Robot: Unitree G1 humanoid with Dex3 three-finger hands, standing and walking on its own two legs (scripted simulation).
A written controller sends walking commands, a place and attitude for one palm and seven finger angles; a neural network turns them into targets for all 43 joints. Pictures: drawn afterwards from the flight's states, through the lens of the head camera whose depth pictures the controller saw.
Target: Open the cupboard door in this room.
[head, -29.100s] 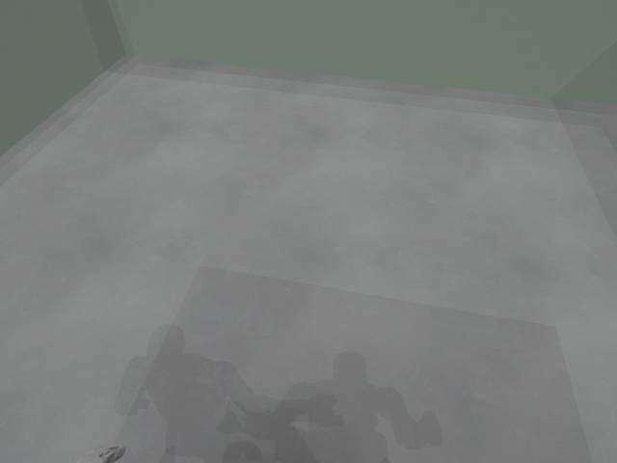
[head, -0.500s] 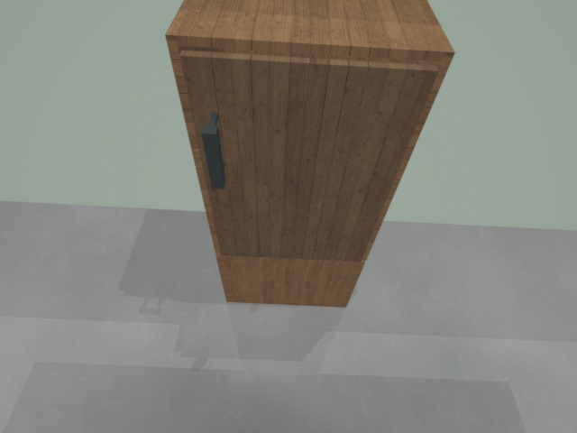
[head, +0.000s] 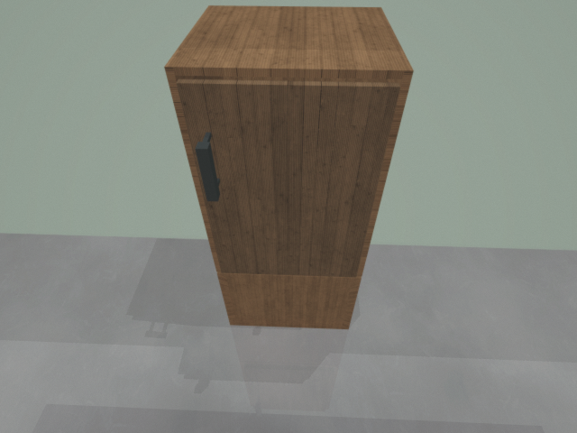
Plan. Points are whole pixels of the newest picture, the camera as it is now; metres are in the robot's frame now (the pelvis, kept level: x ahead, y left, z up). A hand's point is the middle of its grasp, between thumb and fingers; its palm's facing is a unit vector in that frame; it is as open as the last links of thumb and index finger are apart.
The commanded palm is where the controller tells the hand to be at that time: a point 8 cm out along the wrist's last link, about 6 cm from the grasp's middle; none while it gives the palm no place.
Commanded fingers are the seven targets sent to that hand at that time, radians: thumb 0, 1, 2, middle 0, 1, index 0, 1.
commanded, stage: come to a stop and stand still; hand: left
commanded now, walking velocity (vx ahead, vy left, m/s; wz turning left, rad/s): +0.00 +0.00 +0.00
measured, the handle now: (210, 167) +0.62 +0.20 +0.03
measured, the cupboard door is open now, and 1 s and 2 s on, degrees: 0 0 0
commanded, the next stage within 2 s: look again from close up in 0.10 s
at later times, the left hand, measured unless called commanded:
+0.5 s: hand out of the picture -0.03 +0.17 -0.17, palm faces +0.06 -0.99 -0.16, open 7.3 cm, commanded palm none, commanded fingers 0.00 0.90 0.90 -0.20 -0.30 -0.20 -0.30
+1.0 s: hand out of the picture -0.02 +0.18 -0.18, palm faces +0.05 -0.99 -0.16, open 7.3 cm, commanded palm none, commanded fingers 0.00 0.90 0.90 -0.20 -0.30 -0.20 -0.30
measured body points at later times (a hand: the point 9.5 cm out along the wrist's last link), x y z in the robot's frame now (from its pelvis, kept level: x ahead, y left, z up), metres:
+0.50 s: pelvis -0.01 +0.01 +0.00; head -0.01 +0.01 +0.45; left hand -0.04 +0.22 -0.16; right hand -0.02 -0.20 -0.16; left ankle +0.02 +0.14 -0.74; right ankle +0.00 -0.10 -0.74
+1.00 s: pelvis +0.01 +0.02 +0.00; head +0.00 +0.02 +0.45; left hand -0.02 +0.23 -0.16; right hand -0.01 -0.19 -0.16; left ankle +0.02 +0.14 -0.74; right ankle +0.00 -0.10 -0.74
